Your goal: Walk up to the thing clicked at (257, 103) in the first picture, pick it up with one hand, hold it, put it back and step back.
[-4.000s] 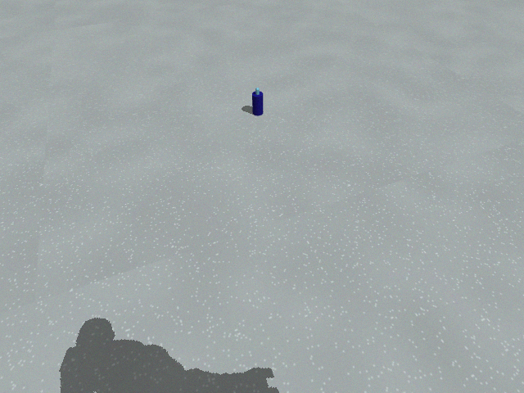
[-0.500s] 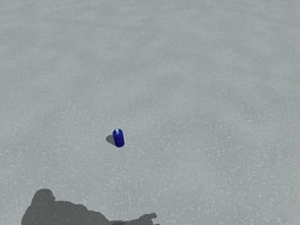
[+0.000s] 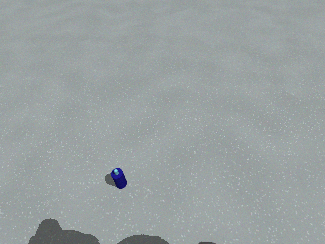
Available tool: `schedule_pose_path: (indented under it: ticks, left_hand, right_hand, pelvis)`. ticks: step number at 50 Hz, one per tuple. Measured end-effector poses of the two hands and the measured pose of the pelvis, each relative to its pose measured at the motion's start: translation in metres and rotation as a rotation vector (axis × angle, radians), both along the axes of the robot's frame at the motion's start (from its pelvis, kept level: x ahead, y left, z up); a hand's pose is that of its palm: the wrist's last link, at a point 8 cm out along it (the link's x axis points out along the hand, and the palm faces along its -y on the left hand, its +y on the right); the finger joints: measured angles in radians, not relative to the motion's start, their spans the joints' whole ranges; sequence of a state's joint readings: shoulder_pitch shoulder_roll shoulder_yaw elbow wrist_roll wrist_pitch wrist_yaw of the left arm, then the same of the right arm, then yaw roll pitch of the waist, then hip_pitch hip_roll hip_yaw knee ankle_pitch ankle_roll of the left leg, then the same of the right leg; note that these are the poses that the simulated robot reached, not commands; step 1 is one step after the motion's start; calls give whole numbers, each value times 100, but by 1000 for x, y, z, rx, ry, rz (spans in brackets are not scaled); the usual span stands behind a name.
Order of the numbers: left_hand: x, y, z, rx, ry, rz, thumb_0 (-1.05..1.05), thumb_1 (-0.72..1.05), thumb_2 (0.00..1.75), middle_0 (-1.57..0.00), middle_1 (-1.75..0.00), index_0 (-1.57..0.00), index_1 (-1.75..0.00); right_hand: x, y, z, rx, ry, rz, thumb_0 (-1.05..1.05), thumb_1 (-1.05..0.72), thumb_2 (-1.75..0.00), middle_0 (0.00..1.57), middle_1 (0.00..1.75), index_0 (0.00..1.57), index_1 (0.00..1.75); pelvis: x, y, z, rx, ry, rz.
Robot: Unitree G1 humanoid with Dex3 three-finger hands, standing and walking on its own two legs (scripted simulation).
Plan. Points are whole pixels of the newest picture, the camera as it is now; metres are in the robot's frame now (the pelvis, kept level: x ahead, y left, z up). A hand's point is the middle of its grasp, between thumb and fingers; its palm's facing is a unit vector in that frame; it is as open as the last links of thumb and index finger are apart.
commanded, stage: walk up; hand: left
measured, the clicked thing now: (118, 177) +0.62 +0.28 -0.66
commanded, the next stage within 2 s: stand in 1.74 s
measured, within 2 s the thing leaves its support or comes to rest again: neither
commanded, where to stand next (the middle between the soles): +0.29 +0.02 m, yaw +1 degrees
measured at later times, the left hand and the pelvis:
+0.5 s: hand (53, 239) +0.20 +0.32 -0.15, palm faces -0.05 -0.93 -0.36, open 7.4 cm; pelvis +0.15 +0.04 +0.00, yaw +0 degrees
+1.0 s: hand (76, 200) +0.30 +0.27 -0.13, palm faces -0.03 -0.94 -0.33, open 7.4 cm; pelvis +0.18 +0.03 +0.01, yaw +0 degrees
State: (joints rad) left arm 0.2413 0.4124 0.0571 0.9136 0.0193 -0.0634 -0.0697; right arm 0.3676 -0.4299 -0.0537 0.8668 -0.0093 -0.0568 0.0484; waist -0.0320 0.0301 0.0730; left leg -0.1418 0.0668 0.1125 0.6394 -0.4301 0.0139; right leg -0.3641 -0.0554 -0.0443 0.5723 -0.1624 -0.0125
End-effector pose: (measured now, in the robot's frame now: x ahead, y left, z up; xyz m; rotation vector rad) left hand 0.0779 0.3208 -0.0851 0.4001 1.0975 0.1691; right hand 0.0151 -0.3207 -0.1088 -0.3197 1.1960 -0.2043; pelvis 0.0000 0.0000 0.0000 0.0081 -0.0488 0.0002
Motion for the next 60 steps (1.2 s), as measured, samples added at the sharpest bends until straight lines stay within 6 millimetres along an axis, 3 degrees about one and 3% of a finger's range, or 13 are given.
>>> schedule_pose_path:
  ticks: [4,9,14,19,26,30,38,45,52,60]
  left_hand:
    - [27,-11,9,5,-58,14,0,90,90,-21,-30,-20,-30]
    - [37,-10,17,5,-39,34,0,90,90,-21,-30,-21,-30]
    - [45,9,6,-6,1,60,0,90,90,-21,-30,-21,-30]
    - [65,39,-23,-18,58,76,0,90,90,-21,-30,-21,-30]
    - [120,44,-30,-33,95,53,1,91,90,-21,-30,-20,-30]
    - [145,39,-31,-40,95,55,1,91,90,-20,-30,-20,-30]
    - [175,17,-33,-22,85,51,0,91,90,-21,-30,-20,-30]
    - [200,2,-20,-44,41,30,0,90,90,-21,-30,-20,-30]
    - [210,-3,-12,-70,17,45,0,90,90,-21,-30,-20,-30]
    - [196,-3,-11,-82,66,76,0,90,90,-21,-30,-20,-30]
  right_hand:
    - [39,-1,-6,14,13,20,1,-90,-90,20,30,20,30]
    - [94,4,4,26,-36,62,1,-90,-90,20,30,20,30]
    - [140,14,15,4,-55,95,1,-90,-90,20,30,20,30]
    - [175,26,20,-63,-92,91,1,-90,-90,20,30,20,30]
    - [181,42,31,-96,-45,34,1,-90,-90,20,30,21,30]
    - [188,45,24,-91,1,35,1,-90,-90,20,30,21,30]
    - [226,44,-9,-27,-16,13,1,-90,-90,20,30,21,30]
    - [246,53,-9,21,-30,27,1,-90,-90,20,30,21,30]
    - [251,51,4,14,-14,34,1,-90,-90,20,30,21,30]
    - [250,43,15,-8,8,24,1,-90,-90,20,30,21,30]
  pelvis:
    - [23,-6,3,0,-5,3]
    - [51,-2,11,-6,-2,8]
    - [81,10,10,-25,2,18]
    - [118,33,-6,-14,2,22]
    - [151,44,3,-9,-1,6]
    - [161,43,3,-9,4,7]
    - [172,30,-8,-12,3,6]
    - [174,29,2,6,5,4]
    - [177,27,13,3,1,3]
    - [179,26,21,-2,2,6]
